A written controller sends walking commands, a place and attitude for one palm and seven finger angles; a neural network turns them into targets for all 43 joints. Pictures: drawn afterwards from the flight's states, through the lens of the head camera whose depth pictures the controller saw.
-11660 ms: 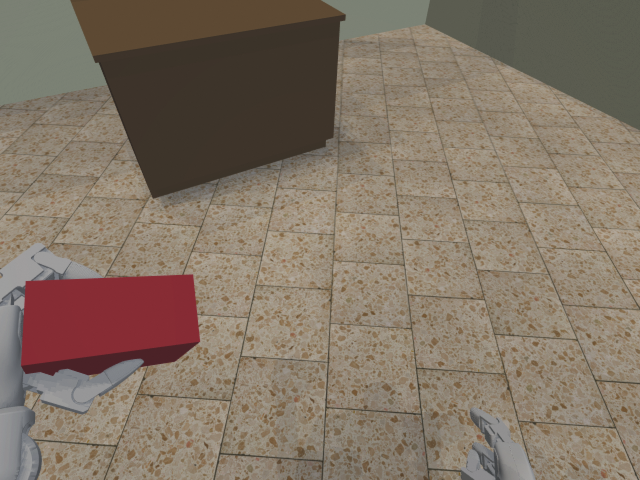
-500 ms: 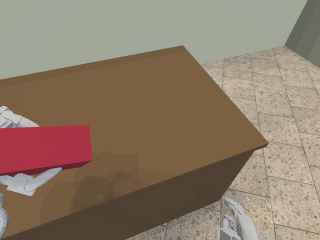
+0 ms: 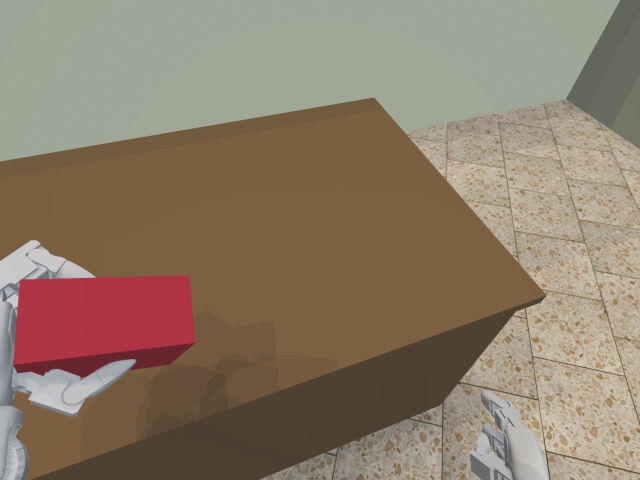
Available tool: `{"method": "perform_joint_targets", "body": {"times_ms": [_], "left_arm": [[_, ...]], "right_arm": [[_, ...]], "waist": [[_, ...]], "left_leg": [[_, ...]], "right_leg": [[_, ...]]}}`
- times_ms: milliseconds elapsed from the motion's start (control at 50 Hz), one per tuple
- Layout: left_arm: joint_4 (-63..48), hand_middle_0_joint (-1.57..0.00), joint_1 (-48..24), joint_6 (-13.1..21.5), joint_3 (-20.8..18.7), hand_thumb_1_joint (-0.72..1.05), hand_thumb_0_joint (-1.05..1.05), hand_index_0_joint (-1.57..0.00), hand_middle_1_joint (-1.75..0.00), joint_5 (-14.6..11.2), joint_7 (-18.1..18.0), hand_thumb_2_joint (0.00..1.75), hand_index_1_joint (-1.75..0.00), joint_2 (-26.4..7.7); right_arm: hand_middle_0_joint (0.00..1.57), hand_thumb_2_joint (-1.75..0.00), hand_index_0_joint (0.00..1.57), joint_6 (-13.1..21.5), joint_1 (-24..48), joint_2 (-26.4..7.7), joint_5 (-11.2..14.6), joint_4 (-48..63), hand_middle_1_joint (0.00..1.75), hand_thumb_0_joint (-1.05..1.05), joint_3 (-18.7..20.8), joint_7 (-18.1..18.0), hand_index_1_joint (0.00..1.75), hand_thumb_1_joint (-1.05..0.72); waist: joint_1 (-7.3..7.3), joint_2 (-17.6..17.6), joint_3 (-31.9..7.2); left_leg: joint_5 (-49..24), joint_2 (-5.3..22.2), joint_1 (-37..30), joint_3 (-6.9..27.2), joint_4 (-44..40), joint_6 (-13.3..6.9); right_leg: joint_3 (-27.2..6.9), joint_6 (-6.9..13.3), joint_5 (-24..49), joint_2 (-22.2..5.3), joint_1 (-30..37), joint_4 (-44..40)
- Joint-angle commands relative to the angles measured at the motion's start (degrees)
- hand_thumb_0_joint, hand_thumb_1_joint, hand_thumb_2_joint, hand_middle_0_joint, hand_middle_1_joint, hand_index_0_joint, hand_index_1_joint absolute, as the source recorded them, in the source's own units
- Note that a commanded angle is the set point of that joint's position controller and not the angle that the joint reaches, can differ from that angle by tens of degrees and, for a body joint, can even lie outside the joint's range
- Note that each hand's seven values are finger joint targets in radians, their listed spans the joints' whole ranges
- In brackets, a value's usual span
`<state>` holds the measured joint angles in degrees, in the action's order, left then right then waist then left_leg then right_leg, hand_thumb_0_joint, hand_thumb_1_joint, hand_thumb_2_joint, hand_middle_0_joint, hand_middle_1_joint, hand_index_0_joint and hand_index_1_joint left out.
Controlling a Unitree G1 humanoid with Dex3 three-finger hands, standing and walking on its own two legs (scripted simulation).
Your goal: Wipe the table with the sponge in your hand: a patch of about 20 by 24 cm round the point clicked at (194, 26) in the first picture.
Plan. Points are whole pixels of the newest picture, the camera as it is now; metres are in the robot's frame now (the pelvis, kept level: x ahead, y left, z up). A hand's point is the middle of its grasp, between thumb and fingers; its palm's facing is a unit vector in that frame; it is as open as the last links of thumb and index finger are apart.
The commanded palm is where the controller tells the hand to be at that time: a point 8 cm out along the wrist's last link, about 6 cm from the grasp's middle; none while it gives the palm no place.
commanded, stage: come to a stop and stand still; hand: left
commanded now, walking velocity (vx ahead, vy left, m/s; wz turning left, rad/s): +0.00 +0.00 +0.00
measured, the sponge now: (133, 327) +0.23 +0.20 +0.14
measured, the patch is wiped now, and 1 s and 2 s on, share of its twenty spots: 0.00 0.00 0.00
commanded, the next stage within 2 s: look again from close up in 0.44 s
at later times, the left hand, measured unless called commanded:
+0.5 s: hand (62, 304) +0.23 +0.27 +0.16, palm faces +0.39 -0.83 -0.40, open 10.0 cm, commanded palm +0.18 +0.30 +0.17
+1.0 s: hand (53, 296) +0.25 +0.29 +0.14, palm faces +0.32 -0.81 -0.49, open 10.0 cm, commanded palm +0.18 +0.31 +0.17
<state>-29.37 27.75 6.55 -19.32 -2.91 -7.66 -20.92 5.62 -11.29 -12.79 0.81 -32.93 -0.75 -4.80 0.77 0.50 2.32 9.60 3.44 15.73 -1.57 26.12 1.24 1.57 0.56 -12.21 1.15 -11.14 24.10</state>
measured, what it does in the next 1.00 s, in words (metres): stands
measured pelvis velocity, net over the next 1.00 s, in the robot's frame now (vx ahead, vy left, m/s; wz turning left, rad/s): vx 0.03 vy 0.03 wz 0.02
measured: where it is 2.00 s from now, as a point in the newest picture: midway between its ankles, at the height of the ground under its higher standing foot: outside the picture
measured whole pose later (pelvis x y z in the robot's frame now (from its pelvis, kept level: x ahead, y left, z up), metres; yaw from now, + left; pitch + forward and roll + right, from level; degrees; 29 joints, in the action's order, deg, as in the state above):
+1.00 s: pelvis +0.03 +0.03 +0.00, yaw +1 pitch +2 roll +0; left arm -27.9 27.0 12.7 -23.6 -3.4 -5.0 -27.9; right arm 7.6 -12.9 -13.6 0.7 -32.9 -0.1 -1.3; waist 1.0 -3.7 5.5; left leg 12.7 -0.2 17.7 -1.8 28.1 -1.2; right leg 1.6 -1.9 -16.1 -2.6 -13.0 27.0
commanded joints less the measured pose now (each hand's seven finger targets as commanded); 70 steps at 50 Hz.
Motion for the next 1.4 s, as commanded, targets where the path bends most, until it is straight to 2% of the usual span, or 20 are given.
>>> {"method": "perform_joint_targets", "body": {"times_ms": [0,500,520,540,560,600,620,660,740,800,820,840,900,960,1020,1160,1220,1240,1300,1380], "left_arm": [[-12.7,-1.20,-6.5,4.0,-6.6,0.10,0.00,-1.20,-1.60,-0.5,-1.3,1.30,-1.60,-9.3],[-12.4,-1.20,-3.8,4.1,-6.1,0.10,0.00,-1.20,-1.60,-0.3,-1.0,1.30,-1.60,-8.6],[-31.2,-1.20,-59.8,14.2,-24.9,0.10,0.00,-1.20,-1.60,2.5,-1.1,1.30,-1.60,-53.9],[-3.9,-1.20,-36.6,10.6,-20.7,0.10,0.00,-1.20,-1.60,3.2,-0.1,1.30,-1.60,-23.7],[-0.6,-1.20,-27.5,9.0,-16.2,0.10,0.00,-1.20,-1.60,2.3,0.1,1.30,-1.60,-20.6],[1.4,-1.20,-21.3,9.4,-13.2,0.10,0.00,-1.20,-1.60,1.2,0.9,1.30,-1.60,-19.2],[1.3,-1.20,-16.6,9.2,-11.4,0.10,0.00,-1.20,-1.60,0.5,1.4,1.30,-1.60,-15.8],[-6.0,-1.20,-6.9,9.8,-7.2,0.10,0.00,-1.20,-1.60,-0.4,2.2,1.30,-1.60,-11.2],[-11.4,-1.20,-0.7,9.9,-7.4,0.10,0.00,-1.20,-1.60,-0.4,2.0,1.30,-1.60,-11.4],[-10.0,-1.20,-2.3,10.8,-13.1,0.10,0.00,-1.20,-1.60,-1.2,1.4,1.30,-1.60,-15.9],[-12.3,-1.20,-4.7,11.0,-16.8,0.10,0.00,-1.20,-1.60,-0.9,0.8,1.30,-1.60,-20.3],[-10.5,-1.20,-3.2,11.4,-14.2,0.10,0.00,-1.20,-1.60,-1.2,1.0,1.30,-1.60,-16.2],[-13.1,-1.20,-4.5,11.6,-13.9,0.10,0.00,-1.20,-1.60,-2.2,1.0,1.30,-1.60,-17.7],[-17.1,-1.20,-5.4,11.6,-11.9,0.10,0.00,-1.20,-1.60,-2.0,1.0,1.30,-1.60,-16.6],[-17.4,-1.20,-3.7,10.7,-10.2,0.10,0.00,-1.20,-1.60,-1.1,1.2,1.30,-1.60,-14.1],[-12.0,-1.20,-8.9,9.3,-8.6,0.10,0.00,-1.20,-1.60,-0.9,3.2,1.30,-1.60,-10.9],[-10.9,-1.20,-5.1,8.7,-12.1,0.10,0.00,-1.20,-1.60,-1.5,3.1,1.30,-1.60,-13.6],[-11.5,-1.20,-4.5,8.9,-8.8,0.10,0.00,-1.20,-1.60,-2.3,3.7,1.30,-1.60,-9.8],[-15.9,-1.20,-5.2,8.9,-10.1,0.10,0.00,-1.20,-1.60,-3.5,3.6,1.30,-1.60,-11.9],[-16.7,-1.20,-3.9,8.0,-11.8,0.10,0.00,-1.20,-1.60,-3.7,2.4,1.30,-1.60,-12.9]], "right_arm": [[0.20,-0.90,0.20,3.5,5.3,-5.7,-0.2,8.6,0.30,0.00,2.2,-0.1,0.30,-0.90],[0.20,-0.90,0.20,3.0,5.2,-5.4,-0.2,8.4,0.30,0.00,2.0,0.4,0.30,-0.90],[0.20,-0.90,0.20,1.7,-0.8,-7.9,5.0,14.0,0.30,0.00,-4.8,-3.8,0.30,-0.90],[0.20,-0.90,0.20,4.5,1.1,-2.2,2.1,8.9,0.30,0.00,1.5,-2.6,0.30,-0.90],[0.20,-0.90,0.20,5.2,4.3,-5.3,-0.4,6.5,0.30,0.00,0.9,0.3,0.30,-0.90],[0.20,-0.90,0.20,5.7,2.5,-8.4,-0.6,8.0,0.30,0.00,2.7,2.3,0.30,-0.90],[0.20,-0.90,0.20,6.0,3.9,-8.3,-0.4,7.5,0.30,0.00,2.9,3.1,0.30,-0.90],[0.20,-0.90,0.20,6.1,0.4,-8.5,-0.1,9.1,0.30,0.00,3.3,4.8,0.30,-0.90],[0.20,-0.90,0.20,6.4,0.2,-8.8,0.0,8.9,0.30,0.00,3.9,5.6,0.30,-0.90],[0.20,-0.90,0.20,5.6,1.7,-8.6,-0.2,8.6,0.30,0.00,3.9,4.4,0.30,-0.90],[0.20,-0.90,0.20,5.2,3.4,-9.1,0.1,8.9,0.30,0.00,3.9,3.7,0.30,-0.90],[0.20,-0.90,0.20,4.7,1.6,-8.2,-0.4,8.2,0.30,0.00,3.7,3.4,0.30,-0.90],[0.20,-0.90,0.20,5.0,0.6,-8.2,0.0,8.4,0.30,0.00,3.6,3.2,0.30,-0.90],[0.20,-0.90,0.20,6.1,0.0,-8.0,0.0,8.6,0.30,0.00,3.6,3.2,0.30,-0.90],[0.20,-0.90,0.20,7.5,1.8,-7.8,0.0,8.9,0.30,0.00,4.1,3.8,0.30,-0.90],[0.20,-0.90,0.20,6.0,1.3,-7.2,-0.1,10.6,0.30,0.00,4.3,3.9,0.30,-0.90],[0.20,-0.90,0.20,5.3,3.0,-6.4,0.4,11.3,0.30,0.00,3.9,3.6,0.30,-0.90],[0.20,-0.90,0.20,4.9,1.8,-5.7,0.1,11.7,0.30,0.00,3.4,3.5,0.30,-0.90],[0.20,-0.90,0.20,5.2,2.5,-5.5,0.4,12.1,0.30,0.00,3.3,2.6,0.30,-0.90],[0.20,-0.90,0.20,5.6,4.3,-5.7,0.1,12.3,0.30,0.00,2.6,1.9,0.30,-0.90]], "waist": [[-0.10,4.4,-6.8],[0.17,3.1,-9.6],[-1.98,16.9,-7.5],[0.35,3.4,-5.2],[0.35,-2.4,-2.6],[1.17,-2.6,-8.0],[1.14,1.9,-12.3],[2.00,1.3,-13.9],[1.92,-0.3,-13.8],[1.01,-3.8,-11.9],[1.02,-1.5,-13.4],[0.76,-1.1,-12.8],[0.65,6.9,-14.4],[1.03,8.1,-15.1],[1.96,9.7,-14.5],[0.85,3.5,-8.1],[0.57,-1.6,-8.3],[-0.05,-3.2,-8.3],[-0.62,-2.2,-7.4],[-0.34,3.1,-7.6]], "left_leg": [[3.0,1.7,-3.2,3.6,-6.0,-1.4],[-5.2,1.4,-5.0,3.6,-5.5,-1.9],[7.0,0.6,5.4,4.5,-6.2,-5.0],[5.3,2.9,0.7,5.0,-3.6,-3.1],[4.2,1.1,-2.0,4.1,-5.0,-2.2],[-0.6,0.1,-5.3,2.9,0.5,-2.1],[-3.6,0.3,-9.1,2.6,0.4,-2.1],[-12.0,0.4,-7.4,2.3,1.9,-2.6],[-23.0,1.7,-9.1,3.4,0.9,-3.2],[-18.8,1.3,-6.6,4.2,0.1,-2.5],[-18.9,1.4,-7.9,4.4,-0.6,-2.3],[-20.7,1.5,-7.1,4.3,-0.5,-2.5],[-24.7,1.8,-8.5,4.4,0.9,-2.5],[-32.3,3.3,-12.2,5.6,0.7,-2.1],[-41.5,7.1,-17.4,7.1,-0.4,-1.8],[-17.9,10.4,-6.1,5.6,-1.2,-2.3],[1.7,5.6,-3.2,3.4,2.0,-1.2],[7.6,4.0,-1.9,2.8,3.0,-1.1],[13.2,1.4,-5.4,1.5,11.9,-0.6],[14.8,5.4,-0.3,5.6,0.6,-2.4]], "right_leg": [[-4.4,0.4,2.5,-3.6,0.7,-5.5],[-2.3,-0.1,10.7,-3.8,4.6,-4.7],[-2.2,-4.2,0.7,-0.6,9.5,1.4],[-1.4,-0.6,-8.3,-4.6,-3.9,-1.0],[-2.6,0.8,-5.7,-3.4,-5.4,-4.5],[-6.6,2.5,2.8,-6.6,-5.5,-5.0],[-6.6,2.7,5.7,-6.5,-4.4,-2.2],[-5.4,2.0,16.5,-7.7,0.1,-1.2],[-1.8,0.4,21.1,-6.8,0.7,1.2],[-2.5,0.4,20.7,-7.4,1.2,0.4],[-2.8,0.4,19.8,-7.2,1.1,1.6],[-1.7,0.4,20.7,-7.0,2.0,1.5],[-2.1,0.5,21.4,-7.7,2.8,2.3],[0.2,0.0,18.3,-6.4,0.3,4.1],[1.6,-0.8,4.3,-4.9,-6.1,7.0],[0.7,-1.1,2.4,-5.1,-3.7,0.8],[-4.4,1.5,7.2,-7.4,-4.8,-3.0],[-4.6,2.2,5.2,-8.2,-5.5,-3.7],[-7.9,4.8,-6.4,-11.9,-15.9,-6.2],[-4.0,1.0,-9.0,-6.2,-11.4,-0.9]]}}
